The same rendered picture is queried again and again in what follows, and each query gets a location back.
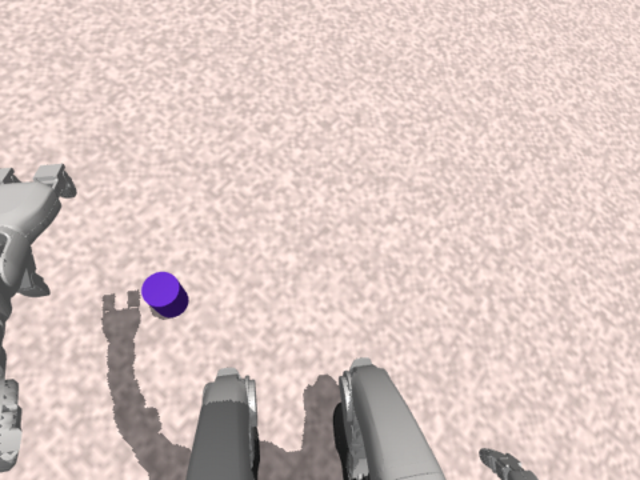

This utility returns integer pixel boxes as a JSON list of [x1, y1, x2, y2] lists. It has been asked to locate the can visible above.
[[141, 272, 189, 318]]

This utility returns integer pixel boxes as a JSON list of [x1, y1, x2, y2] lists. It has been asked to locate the left robot hand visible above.
[[0, 164, 77, 297]]

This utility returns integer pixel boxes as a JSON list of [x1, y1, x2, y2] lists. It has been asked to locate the right robot foot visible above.
[[333, 402, 370, 480]]

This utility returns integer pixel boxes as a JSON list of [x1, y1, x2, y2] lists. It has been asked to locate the left robot arm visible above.
[[0, 226, 32, 473]]

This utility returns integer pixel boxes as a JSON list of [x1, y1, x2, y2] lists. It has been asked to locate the right robot hand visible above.
[[479, 448, 539, 480]]

